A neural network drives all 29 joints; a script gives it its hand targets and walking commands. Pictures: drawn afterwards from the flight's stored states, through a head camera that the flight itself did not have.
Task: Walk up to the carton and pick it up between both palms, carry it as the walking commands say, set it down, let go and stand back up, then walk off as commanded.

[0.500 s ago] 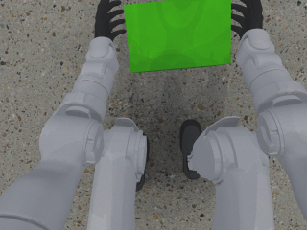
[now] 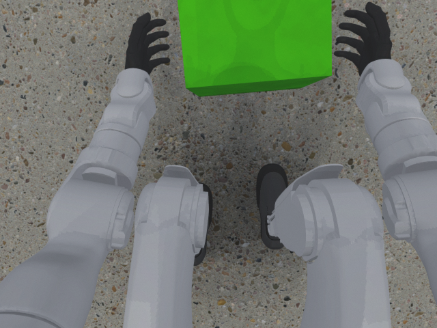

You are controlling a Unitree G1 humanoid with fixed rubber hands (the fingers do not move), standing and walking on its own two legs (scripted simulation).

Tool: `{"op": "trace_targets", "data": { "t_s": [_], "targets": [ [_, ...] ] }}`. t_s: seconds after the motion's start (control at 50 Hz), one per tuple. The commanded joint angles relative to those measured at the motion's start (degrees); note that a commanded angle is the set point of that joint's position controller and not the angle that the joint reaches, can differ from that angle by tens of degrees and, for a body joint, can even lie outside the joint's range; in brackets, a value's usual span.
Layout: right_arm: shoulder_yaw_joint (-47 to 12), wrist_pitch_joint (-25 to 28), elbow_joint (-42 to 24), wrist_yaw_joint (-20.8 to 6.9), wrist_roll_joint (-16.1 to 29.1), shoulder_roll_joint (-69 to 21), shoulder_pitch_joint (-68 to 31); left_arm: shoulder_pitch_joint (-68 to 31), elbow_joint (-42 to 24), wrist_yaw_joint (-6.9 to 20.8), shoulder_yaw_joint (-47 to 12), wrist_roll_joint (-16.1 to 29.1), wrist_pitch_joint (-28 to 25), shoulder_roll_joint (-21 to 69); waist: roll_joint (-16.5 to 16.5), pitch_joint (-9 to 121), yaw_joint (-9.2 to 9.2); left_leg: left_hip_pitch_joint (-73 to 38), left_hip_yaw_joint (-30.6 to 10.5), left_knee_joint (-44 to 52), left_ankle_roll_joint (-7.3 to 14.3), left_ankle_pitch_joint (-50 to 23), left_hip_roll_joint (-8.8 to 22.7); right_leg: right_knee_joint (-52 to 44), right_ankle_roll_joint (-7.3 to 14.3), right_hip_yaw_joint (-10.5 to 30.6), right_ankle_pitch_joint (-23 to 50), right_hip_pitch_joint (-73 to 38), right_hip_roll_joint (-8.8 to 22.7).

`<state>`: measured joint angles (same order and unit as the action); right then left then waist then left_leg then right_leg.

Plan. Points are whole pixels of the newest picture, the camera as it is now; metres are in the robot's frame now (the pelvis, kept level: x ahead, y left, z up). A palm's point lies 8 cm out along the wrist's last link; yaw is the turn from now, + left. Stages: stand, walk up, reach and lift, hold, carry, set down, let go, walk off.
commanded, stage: set down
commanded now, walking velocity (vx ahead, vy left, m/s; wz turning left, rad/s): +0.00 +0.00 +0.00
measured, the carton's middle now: (250, 48) +0.52 -0.05 -0.26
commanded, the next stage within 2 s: let go in 1.90 s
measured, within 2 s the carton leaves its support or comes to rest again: neither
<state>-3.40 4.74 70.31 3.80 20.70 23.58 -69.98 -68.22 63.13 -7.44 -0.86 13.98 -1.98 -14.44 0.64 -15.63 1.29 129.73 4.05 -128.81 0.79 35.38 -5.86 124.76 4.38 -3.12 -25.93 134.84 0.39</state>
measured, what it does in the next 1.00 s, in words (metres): rises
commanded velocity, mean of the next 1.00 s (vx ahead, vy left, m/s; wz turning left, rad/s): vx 0.00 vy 0.00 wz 0.00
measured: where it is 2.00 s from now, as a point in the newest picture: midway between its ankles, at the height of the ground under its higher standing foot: (233, 229)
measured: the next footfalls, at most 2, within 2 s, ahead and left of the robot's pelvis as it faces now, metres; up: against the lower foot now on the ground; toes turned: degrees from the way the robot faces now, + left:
none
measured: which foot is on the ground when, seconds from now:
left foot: down 0.00-1.00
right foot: down 0.00-1.00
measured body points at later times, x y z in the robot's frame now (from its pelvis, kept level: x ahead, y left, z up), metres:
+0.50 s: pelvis -0.01 +0.00 -0.01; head +0.34 -0.03 +0.27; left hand +0.49 +0.16 -0.19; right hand +0.48 -0.26 -0.19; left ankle +0.10 +0.10 -0.32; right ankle +0.14 -0.10 -0.32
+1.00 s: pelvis -0.02 +0.00 +0.08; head +0.33 -0.04 +0.35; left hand +0.50 +0.16 -0.06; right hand +0.48 -0.26 -0.06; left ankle +0.10 +0.10 -0.32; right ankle +0.14 -0.10 -0.32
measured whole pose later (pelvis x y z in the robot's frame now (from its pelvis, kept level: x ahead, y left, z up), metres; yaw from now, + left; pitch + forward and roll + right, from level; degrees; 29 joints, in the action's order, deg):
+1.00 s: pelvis -0.02 +0.00 +0.08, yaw -1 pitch +24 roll +3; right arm 8.6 -14.0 33.8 3.6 13.4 25.7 -62.9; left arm -63.2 33.0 -7.4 10.5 11.4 14.5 -17.2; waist 0.1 -29.9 1.4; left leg 105.8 4.0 -115.2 1.0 34.2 -5.0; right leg 112.1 3.4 -1.0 -25.2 111.4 -1.9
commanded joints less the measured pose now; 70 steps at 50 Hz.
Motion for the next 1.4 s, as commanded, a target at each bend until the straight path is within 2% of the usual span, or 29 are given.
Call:
{"op": "trace_targets", "data": {
  "t_s": [0.0, 0.02, 0.22, 0.28, 0.36, 0.4, 0.42, 0.46, 0.48, 0.5, 0.56, 0.6, 0.62, 0.66, 0.72, 0.76, 0.8, 0.82, 0.9, 0.96, 1.02, 1.04, 1.06, 1.12, 1.14, 1.26, 1.28, 1.36, 1.38],
  "targets": [
    [1.4, 1.7, -9.0, -0.2, 0.3, -3.6, -14.2, -12.2, -8.3, 0.2, 1.0, -0.2, -2.0, 2.1, -1.7, 56.4, -1.05, -18.2, -6.4, 12.7, 0.3, -16.0, 1.6, -7.5, -3.7, 9.0, 16.2, -36.5, 0.0],
    [2.7, 1.6, -8.9, -0.3, -0.2, -1.6, -14.3, -12.0, -7.6, 0.3, 0.8, 0.1, -1.6, 1.6, -0.7, 55.4, 0.24, -17.8, -6.9, 12.7, 0.3, -15.4, 1.7, -7.2, -3.6, 8.9, 16.2, -35.1, 0.3],
    [3.9, 0.0, -8.5, -0.7, -1.1, 2.0, -15.8, -11.8, -5.7, 1.5, 6.2, -1.1, -0.5, -4.6, -2.8, 53.5, -2.53, -13.3, -5.7, 12.2, 0.3, -7.9, 3.3, -7.7, -3.9, 9.7, 9.6, -38.3, 1.4],
    [4.9, 0.1, -9.2, -0.9, -0.4, 2.9, -15.4, -13.2, -9.6, 1.6, 6.2, -1.3, -1.1, -6.8, -1.1, 56.5, -3.14, -14.9, -5.8, 12.1, 0.1, -10.8, 3.6, -6.7, -3.7, 9.8, 13.7, -39.9, 1.3],
    [6.9, 0.0, -9.0, -0.3, -2.1, 5.0, -12.1, -12.2, -10.4, 2.1, 5.1, 0.1, -0.7, -7.5, -0.6, 57.0, 0.23, -14.5, -5.3, 11.6, -0.3, -9.8, 3.7, -6.7, -3.7, 9.5, 13.5, -41.9, 1.7],
    [6.4, -0.4, -9.0, -0.5, -1.6, 5.1, -12.0, -12.5, -11.3, 2.0, 5.9, 0.0, -0.7, -8.9, -0.9, 58.7, -0.83, -16.3, -5.3, 11.4, -0.1, -10.9, 4.2, -6.4, -3.8, 9.5, 14.6, -43.1, 1.8],
    [6.9, -0.5, -11.4, -0.4, -2.3, 5.6, -12.4, -12.9, -13.7, 2.1, 4.9, 0.7, -0.4, -8.8, -1.5, 60.9, 0.34, -17.8, -5.7, 11.7, -0.1, -11.6, 4.1, -6.5, -3.8, 8.8, 15.5, -43.7, 1.6],
    [6.8, -0.8, -15.6, -0.6, -1.2, 5.5, -12.5, -10.9, -16.4, 1.9, 7.4, -0.9, -0.2, -10.1, -0.5, 66.0, -3.23, -20.2, -4.7, 11.2, 0.0, -13.1, 3.9, -5.8, -3.8, 9.0, 17.0, -46.9, 1.3],
    [6.5, -1.2, -17.6, -0.7, -0.6, 4.8, -11.9, -12.0, -21.3, 1.7, 5.9, -0.4, -0.1, -9.2, 0.2, 70.5, -2.04, -24.7, -4.7, 12.0, -0.1, -15.3, 3.5, -6.1, -3.7, 8.3, 19.2, -49.0, 1.1],
    [6.3, -1.4, -19.9, -0.8, 0.0, 5.0, -11.4, -10.4, -21.7, 1.5, 7.0, -1.3, 0.2, -9.1, 0.4, 72.8, -3.39, -24.6, -3.7, 11.9, -0.2, -15.2, 3.3, -6.4, -3.7, 8.3, 19.4, -51.2, 0.8],
    [8.1, -4.0, -27.9, -0.2, -0.2, 8.8, -12.2, -9.5, -25.6, 0.8, 5.3, 1.0, 3.3, -8.2, -0.4, 86.9, -0.11, -34.5, -3.7, 12.8, 0.3, -13.4, 2.6, -7.0, -3.6, 6.1, 17.4, -58.2, 0.5],
    [8.4, -7.3, -33.8, 0.4, 0.1, 10.2, -12.2, -10.9, -33.0, -0.1, 7.8, 2.0, 6.1, -10.4, -0.8, 98.4, -0.78, -39.6, -2.4, 13.4, 0.5, -11.8, 2.2, -8.5, -2.9, 6.7, 16.5, -68.4, 0.5],
    [9.9, -8.5, -39.1, 0.6, -0.2, 12.3, -13.0, -11.9, -36.7, -0.6, 7.6, 2.8, 7.4, -10.7, -2.1, 103.6, 0.66, -42.5, -1.9, 13.3, 0.5, -14.4, 1.9, -8.1, -3.4, 6.0, 20.0, -71.9, -0.2],
    [11.2, -10.7, -42.9, 0.6, -2.2, 13.2, -10.9, -11.6, -42.4, -1.1, 8.3, 2.6, 9.1, -11.6, -1.8, 102.7, 0.59, -44.0, -1.4, 14.9, 0.5, -15.5, 1.0, -8.7, -3.2, 5.8, 21.5, -73.3, -1.1],
    [13.7, -13.0, -51.0, 1.4, -5.1, 15.4, -12.8, -8.4, -39.6, -1.3, 12.3, 0.4, 11.8, -13.5, -5.8, 97.5, 0.19, -39.8, -1.4, 17.6, 1.4, -9.8, 0.4, -11.1, -3.8, 5.1, 16.6, -73.1, -1.5],
    [14.1, -14.4, -47.8, 1.4, -6.2, 13.7, -10.6, -8.8, -38.3, -0.9, 11.8, 1.0, 12.7, -12.8, -6.3, 93.4, 1.10, -38.2, -2.0, 20.1, 1.4, -7.7, 0.5, -13.5, -3.5, 5.1, 13.9, -72.5, -1.4],
    [15.7, -15.1, -45.6, 1.0, -7.7, 13.5, -9.1, -8.8, -38.8, -0.7, 14.4, -2.0, 12.7, -14.6, -5.1, 91.1, -0.42, -39.3, -2.1, 22.1, 1.2, -6.8, 1.0, -16.1, -3.6, 5.5, 10.4, -69.9, -1.5],
    [16.1, -15.2, -44.8, 1.1, -8.8, 13.4, -7.3, -8.3, -38.5, -0.8, 12.5, -1.6, 13.0, -12.1, -5.3, 92.7, 1.92, -40.2, -2.7, 23.1, 1.0, -7.3, 1.0, -16.3, -3.5, 4.9, 11.8, -70.6, -1.6],
    [15.3, -15.7, -48.5, 0.4, -7.9, 11.9, -8.9, -7.3, -38.5, -0.4, 14.2, -2.6, 13.3, -13.0, -7.3, 97.7, -1.61, -42.9, -2.3, 25.5, 1.1, -9.7, 1.1, -19.7, -3.7, 5.2, 12.9, -74.8, -1.8],
    [14.0, -17.0, -46.6, -0.5, -7.1, 11.0, -7.0, -6.1, -40.9, 0.1, 12.9, -2.8, 14.6, -11.0, -4.1, 101.7, -1.75, -47.4, -2.3, 28.1, 0.5, -12.0, 1.2, -22.3, -3.5, 5.5, 15.0, -77.4, -2.2],
    [13.9, -17.6, -44.3, -1.3, -7.8, 10.1, -9.0, -6.1, -37.3, 0.7, 13.2, -2.9, 15.3, -11.5, -4.9, 95.2, -2.87, -43.9, -3.0, 31.4, 1.1, -8.7, 1.5, -24.9, -3.4, 5.5, 10.8, -74.7, -2.2],
    [13.8, -17.6, -47.9, -1.3, -7.2, 10.4, -8.8, -6.8, -43.8, 0.7, 14.9, -3.3, 15.0, -12.4, -6.3, 100.7, -3.69, -45.7, -2.6, 31.0, 0.9, -10.9, 1.2, -25.4, -3.3, 6.3, 13.4, -79.1, -2.2],
    [14.0, -18.2, -46.9, -1.2, -6.6, 9.3, -7.6, -6.7, -43.0, 0.6, 14.4, -3.5, 15.5, -12.7, -3.5, 102.5, -4.31, -47.4, -2.6, 32.0, 0.6, -12.1, 1.0, -26.6, -3.3, 7.1, 14.6, -81.1, -2.2],
    [15.3, -19.5, -48.3, -1.2, -7.5, 12.6, -7.9, -7.8, -45.0, 0.6, 14.4, -3.9, 16.9, -14.3, -2.8, 105.3, -2.33, -51.1, -2.6, 34.6, 0.5, -11.5, 1.1, -29.1, -3.6, 6.1, 14.0, -81.7, -2.8],
    [14.5, -20.2, -48.3, -1.2, -7.0, 12.2, -8.1, -7.7, -45.4, 0.6, 15.3, -4.0, 17.5, -14.8, -1.7, 104.6, -4.07, -50.6, -2.1, 34.4, 0.3, -11.0, 0.9, -30.3, -3.3, 7.4, 12.6, -82.2, -2.3],
    [16.9, -23.1, -53.7, -0.7, -7.9, 14.7, -7.5, -9.0, -50.4, 1.1, 13.9, -2.1, 20.6, -15.3, -2.4, 110.7, -0.25, -56.7, -2.2, 40.0, 0.2, -10.9, 0.9, -35.9, -3.7, 6.8, 13.0, -90.6, -2.6],
    [16.7, -23.9, -53.2, -1.0, -9.0, 14.9, -6.3, -7.1, -50.0, 1.2, 15.5, -3.3, 21.0, -16.7, -3.3, 109.4, -2.00, -56.6, -2.0, 41.2, 0.3, -10.7, 0.9, -36.4, -3.7, 6.6, 13.3, -91.2, -2.6],
    [16.7, -24.7, -57.4, -1.2, -7.6, 14.4, -7.3, -6.9, -49.1, 1.9, 13.8, -1.4, 22.1, -15.2, -4.2, 111.3, -0.77, -59.4, -2.5, 44.8, 0.5, -11.4, 1.1, -40.1, -3.7, 7.0, 13.3, -95.3, -2.4],
    [16.3, -25.2, -55.6, -1.3, -8.2, 13.7, -5.4, -4.9, -47.7, 2.2, 15.0, -2.1, 22.1, -15.9, -5.5, 109.6, -1.99, -58.9, -2.4, 46.1, 0.6, -11.3, 1.0, -41.1, -3.9, 6.9, 13.7, -97.2, -2.3]
  ]
}}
